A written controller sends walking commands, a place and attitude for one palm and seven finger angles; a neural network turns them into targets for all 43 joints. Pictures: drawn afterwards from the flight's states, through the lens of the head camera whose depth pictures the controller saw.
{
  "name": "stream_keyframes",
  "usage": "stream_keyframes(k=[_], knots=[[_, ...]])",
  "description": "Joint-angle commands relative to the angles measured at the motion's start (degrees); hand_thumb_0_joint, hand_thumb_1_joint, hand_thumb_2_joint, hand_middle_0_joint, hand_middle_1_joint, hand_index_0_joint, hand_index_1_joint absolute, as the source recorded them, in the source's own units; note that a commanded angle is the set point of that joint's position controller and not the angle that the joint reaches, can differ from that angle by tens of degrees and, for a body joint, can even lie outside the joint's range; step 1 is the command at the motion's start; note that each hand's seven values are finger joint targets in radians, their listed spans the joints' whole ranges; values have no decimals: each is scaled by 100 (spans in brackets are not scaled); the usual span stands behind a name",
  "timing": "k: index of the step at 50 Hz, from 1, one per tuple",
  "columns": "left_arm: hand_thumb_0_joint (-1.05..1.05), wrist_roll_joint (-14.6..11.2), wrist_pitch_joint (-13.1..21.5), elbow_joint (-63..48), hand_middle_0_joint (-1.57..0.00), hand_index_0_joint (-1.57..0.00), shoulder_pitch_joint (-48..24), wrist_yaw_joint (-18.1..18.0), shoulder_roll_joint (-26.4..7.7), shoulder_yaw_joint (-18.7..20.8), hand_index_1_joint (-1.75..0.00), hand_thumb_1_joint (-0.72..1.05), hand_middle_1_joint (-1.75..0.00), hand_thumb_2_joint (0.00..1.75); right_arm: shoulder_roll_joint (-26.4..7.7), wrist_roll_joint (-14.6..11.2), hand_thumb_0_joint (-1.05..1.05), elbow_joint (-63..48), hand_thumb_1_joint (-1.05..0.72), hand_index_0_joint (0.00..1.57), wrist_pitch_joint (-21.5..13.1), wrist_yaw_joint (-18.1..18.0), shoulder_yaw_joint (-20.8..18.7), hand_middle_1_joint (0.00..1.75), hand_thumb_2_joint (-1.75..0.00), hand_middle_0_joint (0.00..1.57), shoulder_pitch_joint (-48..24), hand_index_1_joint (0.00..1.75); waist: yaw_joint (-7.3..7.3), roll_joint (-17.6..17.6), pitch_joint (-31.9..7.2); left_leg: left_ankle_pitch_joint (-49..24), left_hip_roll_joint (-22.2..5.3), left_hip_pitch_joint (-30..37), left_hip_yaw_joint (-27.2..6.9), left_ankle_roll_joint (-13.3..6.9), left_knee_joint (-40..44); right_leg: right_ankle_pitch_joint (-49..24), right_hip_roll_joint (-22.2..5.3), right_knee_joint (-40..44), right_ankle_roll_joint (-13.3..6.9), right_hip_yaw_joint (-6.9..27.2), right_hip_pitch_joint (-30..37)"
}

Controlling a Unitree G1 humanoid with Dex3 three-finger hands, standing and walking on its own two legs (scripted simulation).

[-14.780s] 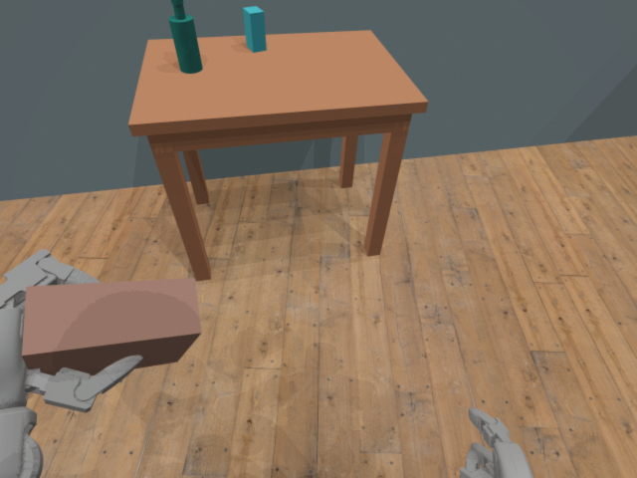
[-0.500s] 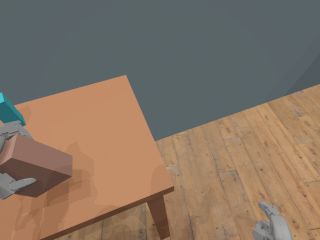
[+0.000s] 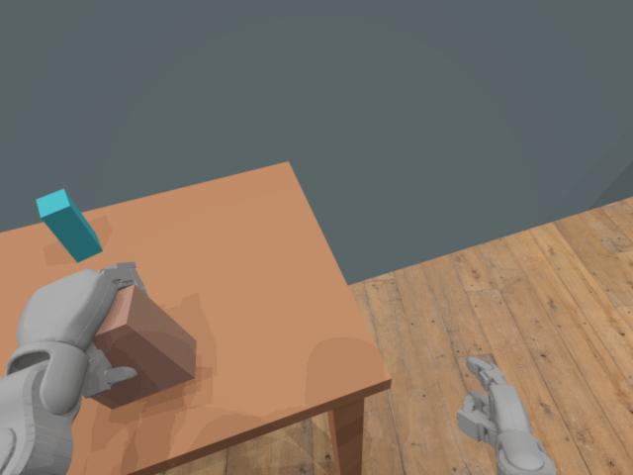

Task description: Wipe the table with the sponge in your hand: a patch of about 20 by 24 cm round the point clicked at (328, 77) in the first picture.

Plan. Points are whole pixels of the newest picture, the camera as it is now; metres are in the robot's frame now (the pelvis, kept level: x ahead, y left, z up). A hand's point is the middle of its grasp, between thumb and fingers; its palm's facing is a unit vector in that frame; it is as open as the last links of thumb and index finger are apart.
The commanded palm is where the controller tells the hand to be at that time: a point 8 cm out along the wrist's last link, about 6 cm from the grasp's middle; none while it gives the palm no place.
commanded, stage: turn the palm down, sponge in hand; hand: left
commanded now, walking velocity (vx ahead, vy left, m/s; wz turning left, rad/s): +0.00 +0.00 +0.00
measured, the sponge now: (135, 359) +0.22 +0.26 +0.06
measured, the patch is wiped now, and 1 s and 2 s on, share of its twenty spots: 0.00 0.00 0.00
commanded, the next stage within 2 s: move the sponge above the wiping area in 0.72 s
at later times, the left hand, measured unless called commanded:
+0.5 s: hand (111, 304) +0.25 +0.28 +0.13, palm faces +0.04 -0.03 -1.00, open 9.6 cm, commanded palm +0.21 +0.29 +0.20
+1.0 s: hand (80, 276) +0.25 +0.30 +0.17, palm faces +0.21 +0.00 -0.98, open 9.6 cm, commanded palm +0.21 +0.28 +0.19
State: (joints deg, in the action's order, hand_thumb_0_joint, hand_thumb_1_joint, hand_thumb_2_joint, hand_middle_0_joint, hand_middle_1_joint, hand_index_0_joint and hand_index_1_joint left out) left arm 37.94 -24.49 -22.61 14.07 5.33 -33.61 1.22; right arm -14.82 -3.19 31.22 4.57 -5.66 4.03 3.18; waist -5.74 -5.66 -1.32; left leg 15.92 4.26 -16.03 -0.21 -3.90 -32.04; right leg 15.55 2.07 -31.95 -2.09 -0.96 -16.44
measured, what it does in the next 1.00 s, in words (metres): stands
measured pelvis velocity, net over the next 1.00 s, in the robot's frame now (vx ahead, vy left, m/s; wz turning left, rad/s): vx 0.02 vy -0.01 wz -0.02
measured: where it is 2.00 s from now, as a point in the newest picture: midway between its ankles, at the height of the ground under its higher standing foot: outside the picture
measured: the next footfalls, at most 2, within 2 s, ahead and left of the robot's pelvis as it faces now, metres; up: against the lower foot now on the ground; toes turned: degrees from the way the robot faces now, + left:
none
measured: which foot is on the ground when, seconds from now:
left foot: down 0.00-1.00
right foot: down 0.00-1.00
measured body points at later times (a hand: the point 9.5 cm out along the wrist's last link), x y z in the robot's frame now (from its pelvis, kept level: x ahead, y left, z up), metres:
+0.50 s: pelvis +0.02 +0.01 +0.01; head +0.02 -0.02 +0.46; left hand +0.24 +0.27 +0.18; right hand +0.28 -0.18 -0.07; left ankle +0.01 +0.08 -0.73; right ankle +0.02 -0.10 -0.73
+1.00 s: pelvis +0.02 -0.01 +0.01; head +0.01 -0.05 +0.46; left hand +0.24 +0.29 +0.22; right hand +0.28 -0.21 -0.07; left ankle +0.01 +0.08 -0.73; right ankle +0.02 -0.10 -0.73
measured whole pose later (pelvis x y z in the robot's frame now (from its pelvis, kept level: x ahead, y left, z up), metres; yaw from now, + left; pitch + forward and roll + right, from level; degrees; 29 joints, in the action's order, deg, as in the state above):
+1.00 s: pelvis +0.02 -0.01 +0.01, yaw -1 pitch -2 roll +0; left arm 47.9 -26.2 -18.1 8.7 -1.6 -34.8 3.1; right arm -15.2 -2.9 37.9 5.9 -2.5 3.2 -0.7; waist -7.5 -5.9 -1.5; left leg 14.3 2.7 -8.4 -0.1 -2.5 -24.3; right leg 13.1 3.7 -23.5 -3.5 0.0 -8.8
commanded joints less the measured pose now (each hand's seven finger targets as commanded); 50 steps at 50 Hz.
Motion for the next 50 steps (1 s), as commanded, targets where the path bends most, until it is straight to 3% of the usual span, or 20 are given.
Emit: stream_keyframes(k=[1, 2, 3, 6, 12, 15, 17, 21, 22, 26, 27, 29, 32, 36, 39, 41, 42, 46, 47, 50], knots=[[0, 979, 825, -1792, -120, -120, -1591, -740, -2344, 1882, -160, 10, -160, 130, -545, 179, 0, -798, -90, 20, -380, -54, -234, 30, -90, 20, -1200, 30, -191, -565, -1341, -949, -561, 479, -909, 172, 899, -479, -2, 408, -248, 680, 771], [0, 1027, 827, -1644, -120, -120, -1796, -895, -1950, 1652, -160, 10, -160, 130, -411, 172, 0, -767, -90, 20, -380, -9, -194, 30, -90, 20, -1218, 30, -169, -530, -1338, -1147, -564, 470, -925, 258, 905, -536, -72, 410, -258, 545, 777], [0, 1079, 741, -1255, -120, -120, -1776, -1064, -2033, 1838, -160, 10, -160, 130, -469, 167, 0, -614, -90, 20, -334, 14, -253, 30, -90, 20, -1172, 30, -203, -525, -1196, -1294, -599, 493, -951, 335, 910, -563, -47, 470, -287, 606, 650], [0, 833, 99, -351, -120, -120, -1788, -1249, -1465, 1562, -160, 10, -160, 130, -522, 35, 0, -460, -90, 20, -204, 130, -248, 30, -90, 20, -1547, 30, -241, -424, -663, -1069, -543, 353, -927, 528, 1058, -435, -26, 664, -331, 594, 519], [0, 628, -726, -251, -120, -120, -1323, -437, -266, 38, -160, 10, -160, 130, -583, -140, 0, -721, -90, 20, -164, 163, -183, 30, -90, 20, -1785, 30, 15, 332, -634, -1239, -459, 453, -628, 357, 1089, -771, -175, 936, -152, 291, 717], [0, 944, -606, -527, -120, -120, -1529, -203, -483, -83, -160, 10, -160, 130, -608, -78, 0, -724, -90, 20, -226, 141, -190, 30, -90, 20, -1703, 30, 63, 487, -952, -1265, -470, 594, -721, 211, 1123, -806, -181, 917, -113, 315, 771], [0, 1261, -391, -1176, -120, -120, -1967, -221, -872, 122, -160, 10, -160, 130, -586, -4, 0, -801, -90, 20, -305, 145, -192, 30, -90, 20, -1751, 30, 34, 241, -1368, -1417, -486, 779, -769, 153, 1087, -822, -140, 770, -171, 404, 1022], [0, 2049, 141, -1693, -120, -120, -2478, -624, -2475, 1491, -160, 10, -160, 130, -626, 253, 0, -573, -90, 20, -302, 148, -177, 30, -90, 20, -1727, 30, -342, -614, -2000, -2448, -558, 937, -1072, 145, 1076, -1276, 33, 560, -368, 872, 1712], [0, 2049, 216, -1533, -120, -120, -2505, -736, -1989, 1206, -160, 10, -160, 130, -480, 259, 0, -571, -90, 20, -334, 169, -143, 30, -90, 20, -1656, 30, -321, -493, -1950, -2839, -525, 1010, -1000, 204, 996, -1348, -54, 605, -386, 756, 1573], [0, 1405, -89, -355, -120, -120, -1816, -985, -1531, 1378, -160, 10, -160, 130, -550, 98, 0, -309, -90, 20, -253, 301, -244, 30, -90, 20, -1789, 30, -359, -156, -1030, -2645, -483, 957, -939, 398, 1009, -1369, -54, 977, -451, 858, 1107], [0, 1182, -266, -211, -120, -120, -1872, -937, -1020, 950, -160, 10, -160, 130, -526, 29, 0, -327, -90, 20, -223, 329, -232, 30, -90, 20, -1781, 30, -237, 63, -970, -2503, -487, 897, -810, 421, 1021, -1446, -170, 997, -332, 615, 1036], [0, 830, -644, 105, -120, -120, -1536, -705, -658, 581, -160, 10, -160, 130, -605, -69, 0, -370, -90, 20, -150, 332, -247, 30, -90, 20, -1855, 30, -162, 346, -683, -2112, -423, 682, -671, 426, 1116, -1419, -200, 1094, -221, 464, 1024], [0, 717, -860, -87, -120, -120, -1164, -246, -71, -135, -160, 10, -160, 130, -622, -135, 0, -577, -90, 20, -175, 284, -241, 30, -90, 20, -1865, 30, 17, 520, -709, -2018, -388, 682, -522, 266, 1039, -1629, -213, 1105, -152, 371, 1038], [0, 1190, -644, -862, -120, -120, -1599, -25, -793, 89, -160, 10, -160, 130, -640, -29, 0, -702, -90, 20, -195, 207, -206, 30, -90, 20, -1917, 30, 65, 560, -1280, -2052, -342, 848, -535, 96, 937, -1753, -158, 976, -179, 651, 1224], [0, 1747, -87, -1611, -120, -120, -2306, -246, -1889, 880, -160, 10, -160, 130, -590, 165, 0, -707, -90, 20, -193, 153, -197, 30, -90, 20, -1705, 30, -142, 132, -2082, -2546, -303, 1156, -621, 48, 875, -1887, -199, 768, -242, 767, 1663], [0, 2007, 195, -1769, -120, -120, -2286, -589, -2551, 1613, -160, 10, -160, 130, -607, 274, 0, -617, -90, 20, -241, 108, -205, 30, -90, 20, -1666, 30, -349, -276, -2128, -2599, -333, 1176, -718, 61, 858, -1830, -55, 771, -400, 1087, 1782], [0, 1948, 293, -1505, -120, -120, -2120, -742, -1958, 1296, -160, 10, -160, 130, -431, 255, 0, -609, -90, 20, -287, 113, -175, 30, -90, 20, -1600, 30, -301, -209, -1943, -2701, -338, 1117, -640, 109, 826, -1790, -137, 786, -398, 932, 1674], [0, 1317, -78, -179, -120, -120, -1243, -1064, -1566, 1551, -160, 10, -160, 130, -560, 74, 0, -321, -90, 20, -223, 257, -291, 30, -90, 20, -1719, 30, -382, -131, -918, -2270, -314, 865, -686, 282, 911, -1733, -123, 1102, -455, 1094, 1291], [0, 1102, -246, -105, -120, -120, -1207, -1021, -1166, 1240, -160, 10, -160, 130, -548, -8, 0, -344, -90, 20, -190, 288, -301, 30, -90, 20, -1734, 30, -269, 109, -883, -2159, -367, 777, -578, 286, 926, -1754, -208, 1077, -316, 877, 1258], [0, 683, -787, 401, -120, -120, -816, -610, -797, 725, -160, 10, -160, 130, -684, -132, 0, -384, -90, 20, -108, 254, -273, 30, -90, 20, -1833, 30, -137, 525, -350, -1699, -335, 450, -476, 249, 1043, -1573, -244, 1185, -136, 671, 1063]])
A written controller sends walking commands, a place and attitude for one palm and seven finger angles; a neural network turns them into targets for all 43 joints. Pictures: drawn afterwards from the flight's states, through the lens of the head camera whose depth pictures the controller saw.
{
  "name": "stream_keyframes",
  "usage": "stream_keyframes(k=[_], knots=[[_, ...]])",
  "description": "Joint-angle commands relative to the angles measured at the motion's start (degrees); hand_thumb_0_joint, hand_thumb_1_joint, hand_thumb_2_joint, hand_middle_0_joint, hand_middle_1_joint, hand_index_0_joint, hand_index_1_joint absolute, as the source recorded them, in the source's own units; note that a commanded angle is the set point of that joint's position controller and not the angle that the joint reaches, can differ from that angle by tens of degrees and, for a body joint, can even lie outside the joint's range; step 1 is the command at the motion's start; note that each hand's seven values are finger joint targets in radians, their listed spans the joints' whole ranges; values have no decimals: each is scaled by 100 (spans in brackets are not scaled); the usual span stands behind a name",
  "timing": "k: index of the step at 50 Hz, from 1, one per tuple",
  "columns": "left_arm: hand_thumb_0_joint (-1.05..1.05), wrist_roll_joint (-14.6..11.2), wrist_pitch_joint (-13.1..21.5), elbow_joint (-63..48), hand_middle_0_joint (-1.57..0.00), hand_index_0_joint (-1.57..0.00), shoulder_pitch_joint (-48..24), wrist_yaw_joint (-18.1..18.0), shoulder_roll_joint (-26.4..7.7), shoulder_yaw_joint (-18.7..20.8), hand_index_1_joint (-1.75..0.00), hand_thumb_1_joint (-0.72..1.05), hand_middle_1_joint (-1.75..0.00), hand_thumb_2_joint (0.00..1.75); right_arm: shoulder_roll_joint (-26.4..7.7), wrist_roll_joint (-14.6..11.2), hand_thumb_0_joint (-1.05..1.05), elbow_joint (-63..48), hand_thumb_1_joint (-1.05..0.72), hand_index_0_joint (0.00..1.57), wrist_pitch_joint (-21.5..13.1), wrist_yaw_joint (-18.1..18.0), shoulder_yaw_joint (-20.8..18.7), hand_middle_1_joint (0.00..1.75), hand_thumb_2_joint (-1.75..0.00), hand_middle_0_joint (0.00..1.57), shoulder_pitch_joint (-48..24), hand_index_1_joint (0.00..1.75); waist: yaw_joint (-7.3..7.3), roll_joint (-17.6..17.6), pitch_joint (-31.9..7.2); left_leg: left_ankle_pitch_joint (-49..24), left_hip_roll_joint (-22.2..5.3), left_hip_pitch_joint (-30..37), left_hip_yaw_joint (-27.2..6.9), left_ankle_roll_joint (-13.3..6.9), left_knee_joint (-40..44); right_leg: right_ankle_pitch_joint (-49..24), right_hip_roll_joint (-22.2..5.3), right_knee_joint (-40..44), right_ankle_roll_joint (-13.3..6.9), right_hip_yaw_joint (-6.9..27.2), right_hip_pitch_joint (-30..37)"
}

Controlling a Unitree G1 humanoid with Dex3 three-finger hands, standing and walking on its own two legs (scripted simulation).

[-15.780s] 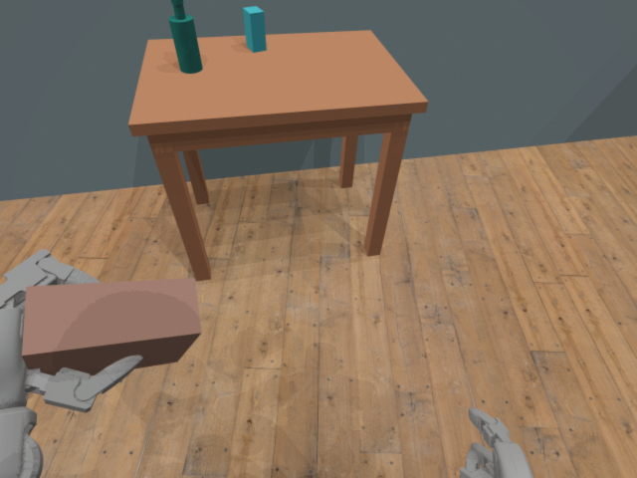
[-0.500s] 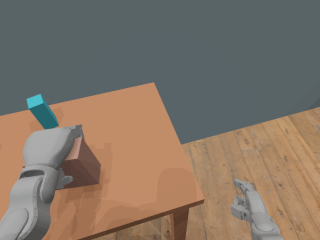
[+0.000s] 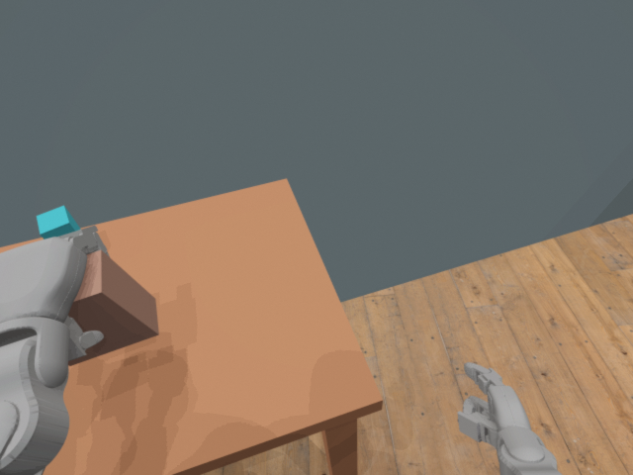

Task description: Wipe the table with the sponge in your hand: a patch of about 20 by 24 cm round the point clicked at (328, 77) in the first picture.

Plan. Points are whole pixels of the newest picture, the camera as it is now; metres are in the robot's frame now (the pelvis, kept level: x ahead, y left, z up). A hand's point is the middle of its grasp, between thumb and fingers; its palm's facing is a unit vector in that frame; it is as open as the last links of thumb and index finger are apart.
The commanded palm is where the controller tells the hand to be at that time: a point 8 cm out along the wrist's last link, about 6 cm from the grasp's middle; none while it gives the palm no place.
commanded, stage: move the sponge above the wiping area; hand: left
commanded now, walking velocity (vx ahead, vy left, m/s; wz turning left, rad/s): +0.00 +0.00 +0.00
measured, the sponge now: (95, 319) +0.23 +0.32 +0.10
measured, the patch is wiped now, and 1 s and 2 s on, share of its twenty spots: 0.00 0.00 0.00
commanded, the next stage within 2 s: none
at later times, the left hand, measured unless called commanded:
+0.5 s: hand (69, 319) +0.22 +0.33 +0.12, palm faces +0.09 -0.07 -0.99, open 9.5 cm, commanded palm +0.18 +0.30 +0.16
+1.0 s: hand (100, 366) +0.19 +0.31 +0.07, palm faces -0.07 -0.20 -0.98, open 9.5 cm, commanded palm +0.17 +0.29 +0.15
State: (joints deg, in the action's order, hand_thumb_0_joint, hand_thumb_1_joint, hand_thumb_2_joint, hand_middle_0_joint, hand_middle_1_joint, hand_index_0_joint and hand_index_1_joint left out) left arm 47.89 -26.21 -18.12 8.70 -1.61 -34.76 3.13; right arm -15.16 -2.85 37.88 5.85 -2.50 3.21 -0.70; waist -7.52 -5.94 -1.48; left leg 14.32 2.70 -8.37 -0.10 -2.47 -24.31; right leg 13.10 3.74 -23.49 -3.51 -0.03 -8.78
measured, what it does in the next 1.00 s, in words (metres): stands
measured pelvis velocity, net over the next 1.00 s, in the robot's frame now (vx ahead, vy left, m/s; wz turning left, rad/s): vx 0.00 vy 0.01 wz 0.02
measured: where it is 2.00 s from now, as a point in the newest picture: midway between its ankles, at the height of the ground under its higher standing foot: outside the picture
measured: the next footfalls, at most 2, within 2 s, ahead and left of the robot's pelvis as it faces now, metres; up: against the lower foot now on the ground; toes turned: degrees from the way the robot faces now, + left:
none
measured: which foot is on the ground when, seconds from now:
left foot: down 0.00-1.00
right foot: down 0.00-1.00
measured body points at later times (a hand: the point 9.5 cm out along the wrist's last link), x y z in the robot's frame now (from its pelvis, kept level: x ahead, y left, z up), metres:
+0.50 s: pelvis -0.01 +0.00 +0.00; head -0.01 -0.06 +0.45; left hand +0.21 +0.33 +0.18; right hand +0.24 -0.21 -0.09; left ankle -0.01 +0.09 -0.74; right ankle +0.00 -0.08 -0.74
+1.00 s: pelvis +0.00 +0.01 +0.00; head +0.00 -0.04 +0.45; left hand +0.19 +0.31 +0.12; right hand +0.26 -0.19 -0.08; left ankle -0.01 +0.09 -0.74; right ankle +0.00 -0.08 -0.74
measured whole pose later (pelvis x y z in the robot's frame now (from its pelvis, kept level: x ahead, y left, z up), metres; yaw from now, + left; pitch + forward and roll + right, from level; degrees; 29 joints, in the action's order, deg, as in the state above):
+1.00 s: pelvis +0.00 +0.01 +0.00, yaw +1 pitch +0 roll +0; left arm 46.6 -30.5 -12.7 15.7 1.9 -26.8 -2.3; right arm -16.0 -3.5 36.1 5.0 -2.6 2.4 -0.3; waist -5.5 -7.6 -1.7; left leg 14.0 4.1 -10.0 -0.5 -3.9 -24.3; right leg 13.4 2.4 -23.9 -2.1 -0.3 -10.3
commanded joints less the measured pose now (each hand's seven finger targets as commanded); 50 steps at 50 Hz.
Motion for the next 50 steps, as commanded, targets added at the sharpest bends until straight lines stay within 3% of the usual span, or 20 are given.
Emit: stream_keyframes(k=[1, 2, 5, 8, 11, 14, 16, 19, 22, 26, 28, 31, 33, 36, 37, 40, 42, 45, 47, 50], knots=[[0, -297, -720, 23, -120, -120, -196, 256, -558, 346, -160, 10, -160, 130, -665, -200, 0, -1101, -90, 20, -245, -96, -169, 30, -90, 20, -1584, 30, 102, 460, -120, -1320, -148, -365, -463, 80, 295, -1044, -357, 418, -15, 666, 125], [0, -321, -673, -207, -120, -120, -355, 403, -247, -95, -160, 10, -160, 130, -646, -238, 0, -1222, -90, 20, -282, -117, -169, 30, -90, 20, -1452, 30, 264, 481, -216, -1239, -169, -352, -435, 37, 300, -961, -404, 394, 38, 501, 155], [0, -44, -347, -557, -120, -120, -889, 650, -399, -361, -160, 10, -160, 130, -634, -152, 0, -1311, -90, 20, -439, -218, -175, 30, -90, 20, -1294, 30, 354, 567, -627, -1067, -105, -178, -463, -117, 236, -728, -418, 360, 78, 528, 129], [0, 458, 361, -1266, -120, -120, -1817, 556, -1429, 344, -160, 10, -160, 130, -582, 64, 0, -1319, -90, 20, -571, -320, -174, 30, -90, 20, -1176, 30, 240, 592, -1542, -1243, -44, 197, -463, -197, 96, -673, -399, 239, 37, 714, 458], [0, 837, 1072, -1434, -120, -120, -2061, 44, -2336, 1347, -160, 10, -160, 130, -545, 236, 0, -1125, -90, 20, -658, -427, -209, 30, -90, 20, -1006, 30, -35, 7, -1819, -1375, -53, 377, -574, -133, 81, -583, -276, 258, -168, 1012, 636], [0, 813, 1128, -694, -120, -120, -1651, -501, -1875, 1433, -160, 10, -160, 130, -487, 152, 0, -956, -90, 20, -639, -396, -290, 30, -90, 20, -864, 30, -78, -455, -1322, -1563, -103, 247, -604, 48, 80, -685, -287, 332, -327, 1079, 355], [0, 439, 731, -248, -120, -120, -1249, -698, -1549, 1455, -160, 10, -160, 130, -502, 33, 0, -879, -90, 20, -575, -272, -310, 30, -90, 20, -1150, 30, -157, -518, -913, -1474, -107, 114, -656, 119, 180, -701, -272, 397, -344, 1113, 333], [0, -164, -9, 414, -120, -120, -536, -502, -853, 955, -160, 10, -160, 130, -609, -96, 0, -877, -90, 20, -455, -153, -303, 30, -90, 20, -1311, 30, -82, 212, -569, -1358, -152, -236, -504, 144, 246, -958, -405, 366, -89, 743, 371], [0, -395, -449, 548, -120, -120, 75, 68, -337, 278, -160, 10, -160, 130, -681, -204, 0, -1050, -90, 20, -370, -143, -241, 30, -90, 20, -1399, 30, 106, 740, -280, -1164, -151, -444, -387, 51, 258, -1045, -436, 386, 51, 622, 336], [0, -48, -278, -40, -120, -120, -590, 590, -533, -131, -160, 10, -160, 130, -685, -155, 0, -1232, -90, 20, -451, -206, -210, 30, -90, 20, -1286, 30, 345, 959, -651, -1120, -95, -286, -413, -125, 138, -1021, -420, 320, 101, 698, 258], [0, 229, 282, -816, -120, -120, -980, 611, -1116, 246, -160, 10, -160, 130, -641, -1, 0, -1323, -90, 20, -551, -239, -235, 30, -90, 20, -1148, 30, 259, 808, -1246, -1356, -33, 35, -407, -218, 18, -1148, -440, 208, 93, 706, 413], [0, 591, 1302, -1663, -120, -120, -1683, 158, -2031, 1100, -160, 10, -160, 130, -522, 240, 0, -1205, -90, 20, -681, -404, -268, 30, -90, 20, -866, 30, 45, 281, -1830, -1684, -53, 536, -506, -214, -107, -1218, -335, 155, -49, 895, 484], [0, 791, 1594, -1265, -120, -120, -1485, -297, -1640, 1070, -160, 10, -160, 130, -459, 268, 0, -1054, -90, 20, -753, -427, -320, 30, -90, 20, -678, 30, 0, -255, -1519, -1715, -134, 549, -522, -85, -88, -857, -290, 249, -190, 853, 116], [0, 834, 1170, -569, -120, -120, -1263, -843, -1686, 1483, -160, 10, -160, 130, -549, 110, 0, -869, -90, 20, -623, -309, -400, 30, -90, 20, -776, 30, -60, -886, -999, -1588, -155, 212, -666, 115, 53, -654, -180, 297, -410, 1109, 9], [0, 716, 957, -526, -120, -120, -1289, -925, -1227, 1154, -160, 10, -160, 130, -516, 51, 0, -904, -90, 20, -579, -254, -388, 30, -90, 20, -872, 30, -30, -886, -1067, -1645, -200, 149, -609, 171, 69, -725, -276, 224, -346, 914, 48], [0, 71, 196, -19, -120, -120, -217, -827, -601, 837, -160, 10, -160, 130, -565, -55, 0, -939, -90, 20, -480, -108, -396, 30, -90, 20, -1195, 30, -124, -54, -997, -1847, -193, -42, -567, 189, 171, -1323, -386, 149, -141, 576, 370], [0, -238, -224, 130, -120, -120, 368, -438, -119, 366, -160, 10, -160, 130, -627, -140, 0, -995, -90, 20, -386, -56, -339, 30, -90, 20, -1338, 30, -1, 506, -749, -1792, -210, -173, -507, 160, 221, -1497, -391, 189, -44, 469, 434], [0, -243, -465, -173, -120, -120, 557, 97, 211, -315, -160, 10, -160, 130, -642, -164, 0, -1169, -90, 20, -347, -70, -294, 30, -90, 20, -1343, 30, 190, 972, -570, -1764, -195, -213, -519, 19, 187, -1738, -423, 210, 54, 434, 380], [0, -35, -357, -528, -120, -120, 198, 290, 89, -410, -160, 10, -160, 130, -637, -126, 0, -1253, -90, 20, -377, -61, -260, 30, -90, 20, -1260, 30, 306, 945, -690, -1629, -208, -150, -544, -50, 202, -1415, -379, 201, 35, 438, 295], [0, 506, 208, -1329, -120, -120, -553, 229, -794, 54, -160, 10, -160, 130, -596, 94, 0, -1318, -90, 20, -399, -91, -282, 30, -90, 20, -1054, 30, 153, 695, -1294, -1876, -198, 210, -617, -138, 148, -1306, -340, 82, 0, 566, 343]])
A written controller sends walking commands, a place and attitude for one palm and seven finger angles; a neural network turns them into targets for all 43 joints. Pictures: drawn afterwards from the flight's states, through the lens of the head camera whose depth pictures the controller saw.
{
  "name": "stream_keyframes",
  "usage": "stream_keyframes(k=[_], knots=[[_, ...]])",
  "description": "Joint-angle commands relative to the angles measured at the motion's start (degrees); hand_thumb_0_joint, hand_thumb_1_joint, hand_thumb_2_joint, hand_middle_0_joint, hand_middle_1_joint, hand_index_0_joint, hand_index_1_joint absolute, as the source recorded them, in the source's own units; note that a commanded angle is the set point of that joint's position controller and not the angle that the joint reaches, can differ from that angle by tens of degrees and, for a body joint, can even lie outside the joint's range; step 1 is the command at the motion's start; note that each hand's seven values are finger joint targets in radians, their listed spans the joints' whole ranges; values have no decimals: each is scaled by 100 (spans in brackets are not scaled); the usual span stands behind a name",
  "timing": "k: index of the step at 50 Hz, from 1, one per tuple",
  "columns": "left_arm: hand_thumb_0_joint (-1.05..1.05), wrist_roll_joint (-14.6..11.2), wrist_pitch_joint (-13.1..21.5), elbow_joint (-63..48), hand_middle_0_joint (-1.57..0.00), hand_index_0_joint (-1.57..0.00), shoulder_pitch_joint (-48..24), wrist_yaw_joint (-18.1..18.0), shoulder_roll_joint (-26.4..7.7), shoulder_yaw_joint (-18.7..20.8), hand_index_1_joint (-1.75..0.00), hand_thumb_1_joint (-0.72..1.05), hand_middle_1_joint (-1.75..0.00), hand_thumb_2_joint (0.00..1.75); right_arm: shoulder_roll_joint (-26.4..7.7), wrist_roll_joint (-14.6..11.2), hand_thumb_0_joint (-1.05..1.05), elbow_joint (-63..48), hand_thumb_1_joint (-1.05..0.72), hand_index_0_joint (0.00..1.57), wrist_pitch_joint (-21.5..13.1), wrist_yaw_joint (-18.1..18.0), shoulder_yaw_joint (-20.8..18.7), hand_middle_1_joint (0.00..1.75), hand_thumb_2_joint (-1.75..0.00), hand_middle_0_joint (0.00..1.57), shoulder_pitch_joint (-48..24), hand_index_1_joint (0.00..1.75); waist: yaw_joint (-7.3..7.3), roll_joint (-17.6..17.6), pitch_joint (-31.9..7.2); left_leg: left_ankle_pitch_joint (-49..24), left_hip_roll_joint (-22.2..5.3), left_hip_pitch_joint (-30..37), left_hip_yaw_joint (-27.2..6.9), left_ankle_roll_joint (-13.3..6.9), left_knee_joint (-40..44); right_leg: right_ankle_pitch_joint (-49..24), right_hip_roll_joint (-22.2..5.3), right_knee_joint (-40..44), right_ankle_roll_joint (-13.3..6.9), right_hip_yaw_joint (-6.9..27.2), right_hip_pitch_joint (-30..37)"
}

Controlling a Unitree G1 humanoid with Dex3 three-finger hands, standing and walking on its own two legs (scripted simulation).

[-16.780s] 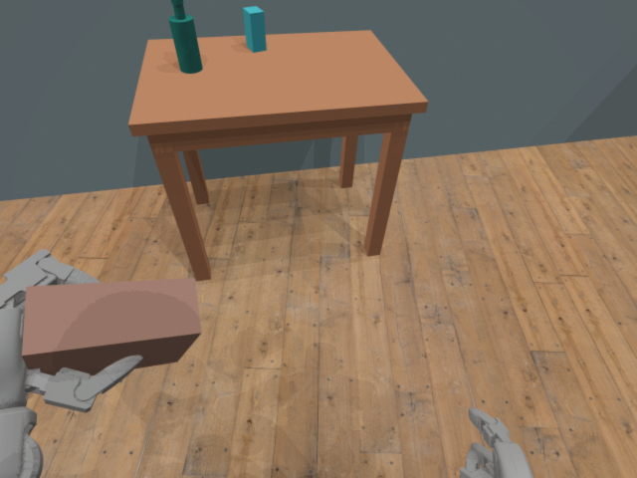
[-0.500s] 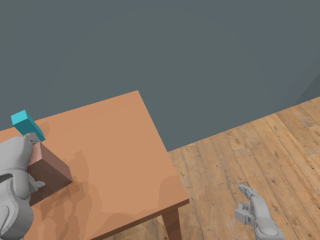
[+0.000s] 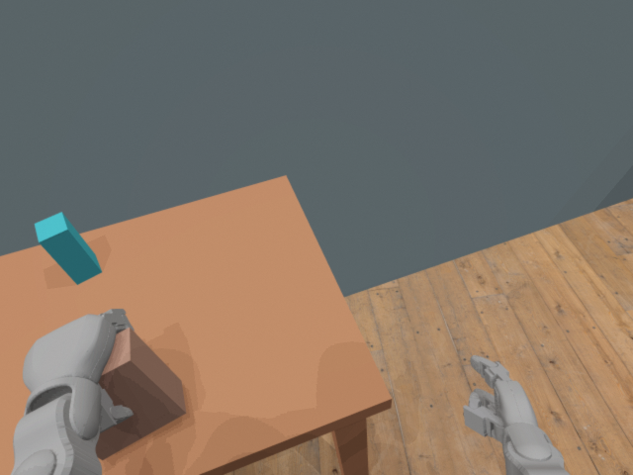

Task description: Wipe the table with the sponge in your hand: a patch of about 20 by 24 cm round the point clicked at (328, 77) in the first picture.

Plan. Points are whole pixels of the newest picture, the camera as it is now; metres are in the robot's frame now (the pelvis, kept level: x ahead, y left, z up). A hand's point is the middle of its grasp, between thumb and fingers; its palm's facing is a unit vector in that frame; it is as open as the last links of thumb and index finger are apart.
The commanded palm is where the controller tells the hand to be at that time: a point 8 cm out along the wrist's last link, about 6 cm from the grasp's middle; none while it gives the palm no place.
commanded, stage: move the sponge above the wiping area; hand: left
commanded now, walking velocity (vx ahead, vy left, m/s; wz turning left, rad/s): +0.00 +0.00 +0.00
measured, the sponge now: (126, 403) +0.19 +0.29 +0.01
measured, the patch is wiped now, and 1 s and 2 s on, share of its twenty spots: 0.00 0.00 0.00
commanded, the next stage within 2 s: none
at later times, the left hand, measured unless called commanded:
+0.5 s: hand (133, 382) +0.20 +0.26 +0.05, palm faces -0.13 -0.12 -0.98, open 9.5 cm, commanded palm +0.17 +0.27 +0.13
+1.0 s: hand (113, 365) +0.20 +0.28 +0.08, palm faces +0.03 -0.06 -1.00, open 9.5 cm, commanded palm +0.16 +0.28 +0.13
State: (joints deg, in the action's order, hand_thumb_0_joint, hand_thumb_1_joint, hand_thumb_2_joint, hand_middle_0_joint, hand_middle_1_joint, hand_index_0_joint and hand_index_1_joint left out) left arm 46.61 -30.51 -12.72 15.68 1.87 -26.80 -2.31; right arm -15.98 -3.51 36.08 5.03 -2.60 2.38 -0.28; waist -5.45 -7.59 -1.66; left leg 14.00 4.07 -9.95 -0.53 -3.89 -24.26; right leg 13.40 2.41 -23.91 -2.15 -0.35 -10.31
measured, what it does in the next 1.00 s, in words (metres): stands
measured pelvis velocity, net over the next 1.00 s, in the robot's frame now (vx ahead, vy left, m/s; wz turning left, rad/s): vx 0.00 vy -0.01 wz -0.01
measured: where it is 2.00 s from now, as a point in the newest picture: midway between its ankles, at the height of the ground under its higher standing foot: outside the picture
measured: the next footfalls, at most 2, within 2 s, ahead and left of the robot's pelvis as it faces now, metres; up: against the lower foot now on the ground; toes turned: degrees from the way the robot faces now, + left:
none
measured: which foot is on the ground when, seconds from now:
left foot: down 0.00-1.00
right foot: down 0.00-1.00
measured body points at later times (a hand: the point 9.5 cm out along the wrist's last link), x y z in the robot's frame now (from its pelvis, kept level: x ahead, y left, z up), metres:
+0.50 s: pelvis +0.00 +0.00 +0.00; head +0.00 -0.04 +0.45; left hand +0.20 +0.26 +0.10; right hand +0.24 -0.21 -0.08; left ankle -0.01 +0.08 -0.74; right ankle -0.01 -0.10 -0.74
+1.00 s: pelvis +0.00 -0.01 +0.00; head -0.01 -0.04 +0.45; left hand +0.20 +0.28 +0.13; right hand +0.24 -0.22 -0.08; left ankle -0.01 +0.08 -0.74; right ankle -0.01 -0.10 -0.74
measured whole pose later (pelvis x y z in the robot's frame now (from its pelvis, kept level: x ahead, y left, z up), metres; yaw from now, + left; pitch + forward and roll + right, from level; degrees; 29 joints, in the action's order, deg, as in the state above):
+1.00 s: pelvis +0.00 -0.01 +0.00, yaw -1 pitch -1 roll +0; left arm 51.7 -15.6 -11.8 17.1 -5.6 -29.2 -0.9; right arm -14.6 -2.0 38.4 3.6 -3.2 0.8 1.9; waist -7.5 -5.1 -1.6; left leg 15.2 2.8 -9.3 -0.5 -2.8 -25.6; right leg 13.7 3.8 -23.9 -3.4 -0.2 -9.3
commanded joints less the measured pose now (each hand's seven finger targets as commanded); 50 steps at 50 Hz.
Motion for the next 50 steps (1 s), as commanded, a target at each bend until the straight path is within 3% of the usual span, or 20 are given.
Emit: stream_keyframes(k=[1, 2, 4, 6, 8, 12, 16, 19, 21, 24, 26, 27, 29, 31, 32, 35, 39, 41, 44, 50], knots=[[0, 813, 878, -2371, -120, -120, -1790, -253, -1972, 837, -160, 10, -160, 130, -517, 238, 0, -1125, -90, 20, -339, -120, -186, 30, -90, 20, -1090, 30, -90, 549, -1405, -1852, -385, 505, -691, 24, 156, -1223, -123, 87, -200, 741, 495], [0, 970, 1140, -2535, -120, -120, -1877, -447, -1931, 907, -160, 10, -160, 130, -407, 272, 0, -1128, -90, 20, -404, -142, -202, 30, -90, 20, -992, 30, -169, 207, -1721, -2045, -435, 655, -681, 34, 96, -1156, -137, -5, -224, 683, 554], [0, 1125, 1406, -2198, -120, -120, -1414, -820, -1870, 1127, -160, 10, -160, 130, -381, 338, 0, -957, -90, 20, -432, -155, -237, 30, -90, 20, -797, 30, -264, -127, -1484, -2261, -497, 611, -699, 192, 81, -1036, -42, 23, -351, 723, 423], [0, 1236, 1349, -1786, -120, -120, -1254, -1113, -2075, 1519, -160, 10, -160, 130, -440, 294, 0, -820, -90, 20, -381, -113, -249, 30, -90, 20, -824, 30, -320, -461, -1165, -1986, -466, 431, -786, 298, 137, -910, 59, 112, -496, 950, 389], [0, 1073, 1071, -1345, -120, -120, -1098, -1242, -1553, 1217, -160, 10, -160, 130, -403, 177, 0, -817, -90, 20, -320, -58, -286, 30, -90, 20, -903, 30, -276, -266, -954, -1862, -453, 328, -694, 378, 130, -808, -26, 133, -465, 806, 192], [0, 190, 283, -504, -120, -120, -480, -932, -773, 695, -160, 10, -160, 130, -479, -56, 0, -780, -90, 20, -183, -24, -240, 30, -90, 20, -1416, 30, -168, 498, -497, -1389, -365, 56, -566, 321, 328, -857, -161, 329, -237, 516, 292], [0, 284, 10, -737, -120, -120, -799, -285, -555, -79, -160, 10, -160, 130, -514, -47, 0, -984, -90, 20, -241, -81, -150, 30, -90, 20, -1497, 30, 35, 797, -470, -1222, -310, 42, -589, 148, 342, -837, -151, 367, -193, 565, 276], [0, 620, 508, -1128, -120, -120, -1266, -136, -1117, 186, -160, 10, -160, 130, -521, 116, 0, -1006, -90, 20, -297, -87, -183, 30, -90, 20, -1124, 30, 55, 907, -966, -1451, -286, 216, -545, 12, 211, -1012, -177, 267, -167, 581, 434], [0, 914, 946, -1553, -120, -120, -1604, -288, -1796, 749, -160, 10, -160, 130, -509, 253, 0, -986, -90, 20, -305, -121, -185, 30, -90, 20, -1039, 30, -112, 646, -1224, -1491, -322, 356, -641, 27, 207, -902, -90, 209, -240, 752, 503], [0, 1153, 1526, -1547, -120, -120, -1356, -799, -1723, 1058, -160, 10, -160, 130, -377, 304, 0, -914, -90, 20, -408, -126, -248, 30, -90, 20, -828, 30, -277, 32, -1308, -1789, -375, 443, -626, 141, 105, -931, -37, 127, -369, 758, 444], [0, 1015, 1503, -1301, -120, -120, -898, -1053, -1897, 1497, -160, 10, -160, 130, -434, 231, 0, -828, -90, 20, -396, -99, -290, 30, -90, 20, -844, 30, -346, -239, -1126, -1721, -357, 357, -723, 213, 172, -926, 22, 192, -456, 938, 464], [0, 915, 1424, -1177, -120, -120, -842, -1129, -1468, 1231, -160, 10, -160, 130, -371, 172, 0, -839, -90, 20, -393, -64, -290, 30, -90, 20, -864, 30, -285, -57, -1007, -1802, -362, 306, -679, 239, 140, -1024, -59, 174, -402, 776, 403], [0, 644, 1112, -750, -120, -120, -525, -1193, -1133, 1070, -160, 10, -160, 130, -429, 86, 0, -776, -90, 20, -345, -26, -328, 30, -90, 20, -977, 30, -245, 195, -705, -1681, -365, 176, -619, 273, 162, -1085, -116, 260, -329, 678, 259], [0, 395, 706, -361, -120, -120, -73, -1136, -1132, 1165, -160, 10, -160, 130, -509, 17, 0, -733, -90, 20, -274, -7, -302, 30, -90, 20, -1251, 30, -302, 377, -502, -1520, -304, 17, -588, 276, 239, -1087, -103, 306, -318, 749, 350], [0, 306, 586, -469, -120, -120, -146, -1026, -813, 795, -160, 10, -160, 130, -507, -21, 0, -768, -90, 20, -241, 1, -297, 30, -90, 20, -1241, 30, -172, 552, -574, -1489, -322, -17, -506, 247, 231, -1158, -173, 286, -238, 607, 401], [0, 316, 391, -570, -120, -120, -138, -680, -900, 529, -160, 10, -160, 130, -562, -10, 0, -841, -90, 20, -228, -33, -292, 30, -90, 20, -1222, 30, -66, 850, -705, -1558, -267, -1, -498, 135, 158, -1485, -226, 268, -176, 654, 533], [0, 566, 933, -1213, -120, -120, -863, -451, -1179, 449, -160, 10, -160, 130, -501, 131, 0, -955, -90, 20, -368, -95, -289, 30, -90, 20, -1020, 30, 32, 845, -963, -1542, -233, 225, -473, -29, 41, -1357, -205, 273, -155, 711, 455], [0, 747, 1356, -1582, -120, -120, -1412, -595, -1741, 868, -160, 10, -160, 130, -478, 235, 0, -891, -90, 20, -444, -168, -290, 30, -90, 20, -904, 30, -39, 446, -1101, -1481, -256, 436, -563, -22, 38, -1102, -119, 301, -235, 863, 366], [0, 839, 1709, -1177, -120, -120, -1029, -921, -1589, 1055, -160, 10, -160, 130, -407, 236, 0, -784, -90, 20, -528, -182, -342, 30, -90, 20, -729, 30, -128, 122, -958, -1571, -286, 481, -555, 83, 2, -994, -102, 325, -313, 775, 230], [0, 493, 1082, -648, -120, -120, -120, -1072, -1294, 1196, -160, 10, -160, 130, -487, 54, 0, -742, -90, 20, -319, -46, -345, 30, -90, 20, -1043, 30, -260, 382, -763, -1739, -289, 81, -572, 246, 173, -1421, -190, 247, -271, 682, 508]])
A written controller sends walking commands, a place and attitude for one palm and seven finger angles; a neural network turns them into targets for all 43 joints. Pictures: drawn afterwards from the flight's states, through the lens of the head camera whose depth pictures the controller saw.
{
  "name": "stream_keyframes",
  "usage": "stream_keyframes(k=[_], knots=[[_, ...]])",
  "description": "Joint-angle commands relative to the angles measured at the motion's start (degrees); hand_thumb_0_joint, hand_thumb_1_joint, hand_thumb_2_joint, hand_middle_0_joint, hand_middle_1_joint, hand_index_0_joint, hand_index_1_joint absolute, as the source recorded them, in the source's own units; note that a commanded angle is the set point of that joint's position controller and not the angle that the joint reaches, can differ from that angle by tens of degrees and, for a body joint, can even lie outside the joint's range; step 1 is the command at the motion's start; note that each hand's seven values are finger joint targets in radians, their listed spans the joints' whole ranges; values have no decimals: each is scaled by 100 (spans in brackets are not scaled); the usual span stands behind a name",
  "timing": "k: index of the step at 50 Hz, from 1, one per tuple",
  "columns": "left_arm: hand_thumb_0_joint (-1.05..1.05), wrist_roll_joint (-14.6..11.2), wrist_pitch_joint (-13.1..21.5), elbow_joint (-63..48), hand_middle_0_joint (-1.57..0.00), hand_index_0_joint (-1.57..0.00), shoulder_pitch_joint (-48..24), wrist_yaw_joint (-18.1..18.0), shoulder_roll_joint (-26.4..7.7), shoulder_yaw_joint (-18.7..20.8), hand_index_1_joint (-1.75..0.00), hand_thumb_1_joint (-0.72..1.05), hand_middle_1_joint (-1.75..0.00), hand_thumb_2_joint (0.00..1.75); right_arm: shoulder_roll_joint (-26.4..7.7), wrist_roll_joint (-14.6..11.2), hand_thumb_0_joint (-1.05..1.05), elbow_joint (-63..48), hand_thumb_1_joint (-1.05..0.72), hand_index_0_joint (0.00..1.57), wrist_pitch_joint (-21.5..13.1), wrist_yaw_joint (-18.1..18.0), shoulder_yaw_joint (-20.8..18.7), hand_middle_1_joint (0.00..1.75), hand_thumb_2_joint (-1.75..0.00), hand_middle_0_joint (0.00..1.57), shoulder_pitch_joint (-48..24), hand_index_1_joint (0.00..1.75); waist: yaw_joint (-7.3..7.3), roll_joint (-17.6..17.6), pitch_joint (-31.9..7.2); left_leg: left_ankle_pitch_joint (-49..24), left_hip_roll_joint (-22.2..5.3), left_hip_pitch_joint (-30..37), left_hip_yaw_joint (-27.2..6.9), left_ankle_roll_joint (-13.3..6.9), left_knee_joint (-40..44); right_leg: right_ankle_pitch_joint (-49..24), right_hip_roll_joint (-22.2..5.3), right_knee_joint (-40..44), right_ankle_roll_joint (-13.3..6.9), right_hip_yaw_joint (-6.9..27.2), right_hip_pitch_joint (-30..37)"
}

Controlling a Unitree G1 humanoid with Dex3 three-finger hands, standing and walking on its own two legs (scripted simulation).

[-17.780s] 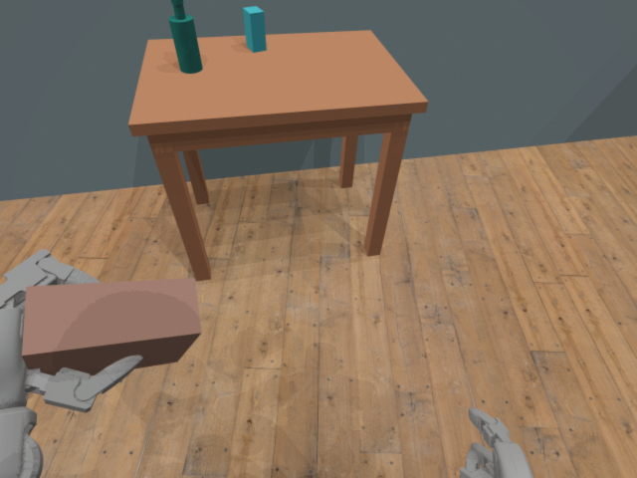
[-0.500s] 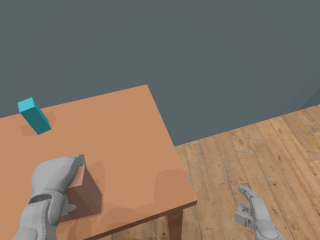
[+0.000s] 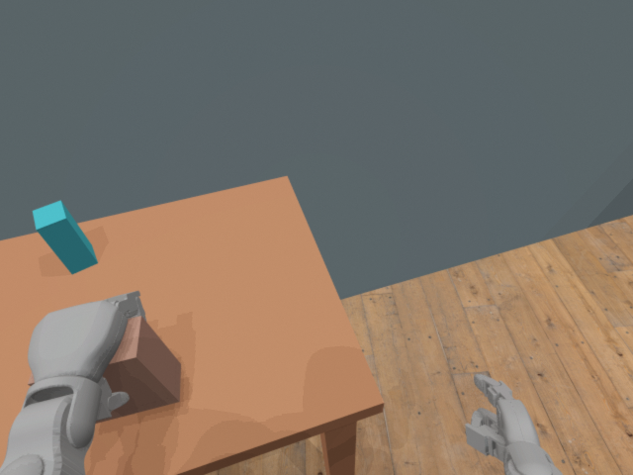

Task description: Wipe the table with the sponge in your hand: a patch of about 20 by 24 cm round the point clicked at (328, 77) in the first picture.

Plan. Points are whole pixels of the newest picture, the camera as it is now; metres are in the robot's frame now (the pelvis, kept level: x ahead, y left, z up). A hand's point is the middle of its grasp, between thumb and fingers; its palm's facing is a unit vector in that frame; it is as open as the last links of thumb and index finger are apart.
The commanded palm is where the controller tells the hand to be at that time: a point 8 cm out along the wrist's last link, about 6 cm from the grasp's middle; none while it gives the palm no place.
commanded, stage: move the sponge above the wiping area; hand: left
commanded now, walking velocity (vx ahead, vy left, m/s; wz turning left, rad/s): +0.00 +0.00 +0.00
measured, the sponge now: (124, 380) +0.20 +0.30 +0.02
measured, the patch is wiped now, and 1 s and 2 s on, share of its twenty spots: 0.00 0.00 0.00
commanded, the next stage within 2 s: none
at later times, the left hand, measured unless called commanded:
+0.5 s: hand (102, 355) +0.20 +0.29 +0.08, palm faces +0.07 -0.08 -0.99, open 9.5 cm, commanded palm +0.15 +0.28 +0.13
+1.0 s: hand (98, 366) +0.19 +0.30 +0.07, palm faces -0.02 -0.11 -0.99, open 9.6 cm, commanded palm +0.15 +0.28 +0.13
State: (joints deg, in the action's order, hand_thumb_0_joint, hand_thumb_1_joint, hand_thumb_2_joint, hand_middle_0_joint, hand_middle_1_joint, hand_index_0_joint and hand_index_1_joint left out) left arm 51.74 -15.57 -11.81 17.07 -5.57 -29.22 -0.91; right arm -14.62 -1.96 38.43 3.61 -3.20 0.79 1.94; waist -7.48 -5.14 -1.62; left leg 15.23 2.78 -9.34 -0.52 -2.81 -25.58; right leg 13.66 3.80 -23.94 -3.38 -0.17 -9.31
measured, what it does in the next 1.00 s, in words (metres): stands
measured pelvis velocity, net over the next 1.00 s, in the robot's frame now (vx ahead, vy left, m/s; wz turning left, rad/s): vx -0.01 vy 0.00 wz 0.00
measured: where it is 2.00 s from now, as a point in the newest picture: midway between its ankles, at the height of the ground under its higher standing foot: outside the picture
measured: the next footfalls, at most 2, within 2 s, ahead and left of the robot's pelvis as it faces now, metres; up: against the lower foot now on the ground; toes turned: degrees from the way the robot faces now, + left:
none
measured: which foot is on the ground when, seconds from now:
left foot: down 0.00-1.00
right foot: down 0.00-1.00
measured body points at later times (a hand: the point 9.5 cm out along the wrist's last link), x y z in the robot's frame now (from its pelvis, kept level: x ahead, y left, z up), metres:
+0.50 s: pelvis +0.00 +0.00 +0.00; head -0.02 -0.04 +0.45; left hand +0.19 +0.29 +0.14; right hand +0.24 -0.20 -0.09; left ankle -0.02 +0.09 -0.74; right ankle -0.01 -0.09 -0.74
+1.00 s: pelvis -0.01 +0.00 +0.00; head -0.02 -0.05 +0.45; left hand +0.18 +0.30 +0.12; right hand +0.24 -0.21 -0.08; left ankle -0.02 +0.09 -0.74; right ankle -0.01 -0.09 -0.74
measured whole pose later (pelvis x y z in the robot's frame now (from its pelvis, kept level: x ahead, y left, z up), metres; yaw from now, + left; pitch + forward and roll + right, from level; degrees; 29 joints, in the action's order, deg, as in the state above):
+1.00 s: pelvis -0.01 +0.00 +0.00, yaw +0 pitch -1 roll +0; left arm 49.4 -24.1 -9.3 16.0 -3.2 -27.2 -1.1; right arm -15.1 -3.3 38.4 5.1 -2.7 1.5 0.6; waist -5.8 -6.6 -1.6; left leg 13.9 3.2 -8.7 -0.7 -2.9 -24.2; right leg 13.0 3.4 -23.5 -3.2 -0.2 -9.0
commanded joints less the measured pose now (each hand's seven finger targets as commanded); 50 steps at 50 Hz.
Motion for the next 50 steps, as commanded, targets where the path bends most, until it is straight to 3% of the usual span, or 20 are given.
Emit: stream_keyframes(k=[1, 2, 6, 7, 9, 11, 15, 18, 22, 26, 27, 29, 33, 36, 37, 41, 42, 45, 47, 50], knots=[[0, -73, -608, -702, -120, -120, -122, -277, -1004, 1039, -160, 10, -160, 130, -639, -125, 0, -1019, -90, 20, -150, 35, -154, 30, -90, 20, -1465, 30, -88, 49, -646, -1784, -137, 19, -570, 134, 351, -1374, -288, 273, -177, 746, 410], [0, -158, -706, -796, -120, -120, -158, -207, -796, 822, -160, 10, -160, 130, -632, -153, 0, -1043, -90, 20, -125, 63, -151, 30, -90, 20, -1416, 30, 13, 123, -705, -1816, -165, -18, -510, 118, 349, -1455, -338, 248, -122, 609, 471], [0, -114, -883, -1105, -120, -120, -175, 142, -720, 439, -160, 10, -160, 130, -635, -123, 0, -1168, -90, 20, -98, 73, -118, 30, -90, 20, -1492, 30, 114, 447, -703, -1801, -141, 43, -547, 20, 313, -1523, -313, 269, -96, 701, 419], [0, -101, -784, -1243, -120, -120, -313, 197, -601, 260, -160, 10, -160, 130, -615, -111, 0, -1218, -90, 20, -138, 77, -125, 30, -90, 20, -1384, 30, 183, 491, -711, -1742, -145, 60, -522, -33, 278, -1438, -339, 278, -57, 633, 364], [0, 29, -543, -1299, -120, -120, -619, 213, -822, 349, -160, 10, -160, 130, -622, -38, 0, -1173, -90, 20, -171, 38, -146, 30, -90, 20, -1228, 30, 204, 611, -768, -1648, -152, 126, -517, -76, 246, -1271, -312, 313, -48, 657, 255], [0, 213, -243, -1672, -120, -120, -1163, 100, -1276, 656, -160, 10, -160, 130, -612, 44, 0, -1160, -90, 20, -233, -17, -149, 30, -90, 20, -1167, 30, 143, 345, -934, -1580, -163, 304, -581, -86, 237, -1062, -238, 319, -113, 814, 199], [0, 507, 46, -1522, -120, -120, -1272, -337, -1256, 831, -160, 10, -160, 130, -549, 83, 0, -1066, -90, 20, -302, -35, -208, 30, -90, 20, -997, 30, 12, -292, -984, -1598, -215, 395, -550, 54, 189, -735, -176, 277, -256, 809, 36], [0, 336, -143, -1330, -120, -120, -917, -473, -1024, 803, -160, 10, -160, 130, -541, -17, 0, -1045, -90, 20, -289, 5, -204, 30, -90, 20, -1137, 30, -15, -219, -945, -1639, -224, 308, -639, 116, 277, -811, -200, 248, -240, 735, 137], [0, -44, -746, -799, -120, -120, -417, -313, -655, 624, -160, 10, -160, 130, -580, -150, 0, -1026, -90, 20, -141, 47, -148, 30, -90, 20, -1428, 30, 13, 305, -670, -1537, -191, 10, -573, 117, 432, -979, -281, 288, -135, 595, 359], [0, -76, -1107, -861, -120, -120, -111, 36, -780, 532, -160, 10, -160, 130, -645, -172, 0, -1106, -90, 20, -43, 85, -91, 30, -90, 20, -1640, 30, 28, 437, -566, -1562, -132, -51, -546, 68, 415, -1208, -281, 296, -121, 740, 478], [0, -58, -1070, -1050, -120, -120, -245, 134, -589, 277, -160, 10, -160, 130, -605, -165, 0, -1169, -90, 20, -58, 99, -72, 30, -90, 20, -1588, 30, 93, 409, -634, -1574, -130, -35, -507, 25, 392, -1247, -326, 269, -84, 648, 494], [0, 11, -891, -1275, -120, -120, -280, 213, -719, 301, -160, 10, -160, 130, -603, -109, 0, -1218, -90, 20, -81, 101, -93, 30, -90, 20, -1454, 30, 101, 512, -766, -1637, -126, 29, -518, -30, 343, -1301, -324, 260, -68, 652, 510], [0, 270, -304, -1574, -120, -120, -892, 46, -1247, 719, -160, 10, -160, 130, -565, 20, 0, -1168, -90, 20, -192, 10, -123, 30, -90, 20, -1225, 30, 64, 314, -811, -1455, -145, 254, -547, -84, 245, -874, -254, 359, -124, 791, 245], [0, 415, -51, -1756, -120, -120, -1222, -230, -1488, 989, -160, 10, -160, 130, -570, 58, 0, -1108, -90, 20, -253, -39, -146, 30, -90, 20, -1177, 30, 15, -283, -841, -1351, -158, 358, -600, -17, 265, -652, -176, 409, -249, 976, 159], [0, 424, -16, -1643, -120, -120, -1177, -330, -1366, 984, -160, 10, -160, 130, -535, 41, 0, -1087, -90, 20, -275, -43, -168, 30, -90, 20, -1116, 30, 27, -306, -917, -1415, -187, 381, -547, 4, 219, -660, -202, 351, -243, 876, 163], [0, 175, -331, -1050, -120, -120, -1046, -399, -1208, 988, -160, 10, -160, 130, -585, -101, 0, -978, -90, 20, -225, -50, -156, 30, -90, 20, -1339, 30, 47, -252, -574, -1304, -132, 216, -621, 72, 364, -627, -189, 442, -250, 892, 130], [0, 58, -401, -1003, -120, -120, -982, -362, -934, 782, -160, 10, -160, 130, -568, -134, 0, -1000, -90, 20, -230, -45, -166, 30, -90, 20, -1329, 30, 94, -158, -630, -1342, -163, 206, -556, 51, 358, -717, -260, 411, -174, 719, 171], [0, -144, -724, -629, -120, -120, -619, -123, -818, 618, -160, 10, -160, 130, -638, -163, 0, -989, -90, 20, -164, -38, -146, 30, -90, 20, -1421, 30, 78, 358, -566, -1402, -131, 22, -570, 59, 415, -971, -305, 411, -100, 654, 296], [0, -189, -836, -677, -120, -120, -497, 77, -614, 377, -160, 10, -160, 130, -628, -183, 0, -1067, -90, 20, -156, -10, -120, 30, -90, 20, -1459, 30, 140, 366, -575, -1349, -123, -15, -527, 21, 428, -951, -320, 400, -80, 626, 378], [0, -14, -706, -1010, -120, -120, -473, 258, -833, 407, -160, 10, -160, 130, -642, -92, 0, -1121, -90, 20, -147, 41, -132, 30, -90, 20, -1358, 30, 104, 576, -887, -1678, -103, 73, -506, -30, 308, -1428, -332, 283, -69, 676, 511]])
